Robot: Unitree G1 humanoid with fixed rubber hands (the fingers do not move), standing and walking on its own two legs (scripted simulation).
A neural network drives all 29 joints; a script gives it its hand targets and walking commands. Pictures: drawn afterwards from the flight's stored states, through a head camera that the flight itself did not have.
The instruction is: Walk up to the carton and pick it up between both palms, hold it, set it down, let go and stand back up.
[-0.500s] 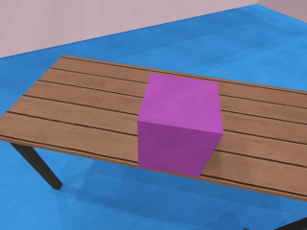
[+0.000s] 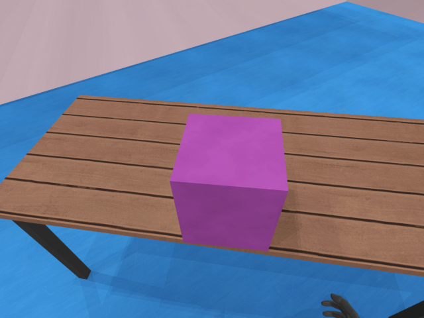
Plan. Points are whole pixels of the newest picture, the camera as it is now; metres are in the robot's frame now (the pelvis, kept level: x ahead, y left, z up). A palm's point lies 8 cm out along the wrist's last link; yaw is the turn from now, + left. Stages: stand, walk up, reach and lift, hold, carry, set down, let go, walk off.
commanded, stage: walk up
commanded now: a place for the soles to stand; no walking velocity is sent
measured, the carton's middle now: (229, 183) +0.43 -0.02 -0.01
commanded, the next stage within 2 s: reach and lift in 0.90 s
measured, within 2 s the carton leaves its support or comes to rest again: neither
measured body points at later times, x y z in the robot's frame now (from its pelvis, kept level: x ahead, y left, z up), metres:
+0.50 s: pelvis -0.01 +0.01 +0.00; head -0.01 +0.01 +0.45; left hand +0.07 +0.27 -0.11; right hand +0.08 -0.25 -0.12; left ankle +0.01 +0.14 -0.73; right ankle +0.00 -0.11 -0.73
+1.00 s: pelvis -0.02 +0.02 -0.01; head +0.00 +0.02 +0.43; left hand +0.14 +0.27 -0.13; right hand +0.08 -0.26 -0.13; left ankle +0.01 +0.14 -0.73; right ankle +0.00 -0.11 -0.73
